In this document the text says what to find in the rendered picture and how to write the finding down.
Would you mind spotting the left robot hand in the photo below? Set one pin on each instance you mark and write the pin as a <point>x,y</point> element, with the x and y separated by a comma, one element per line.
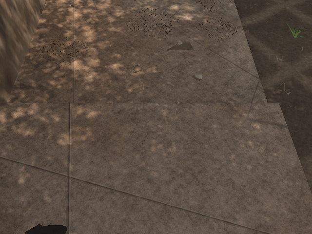
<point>49,229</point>

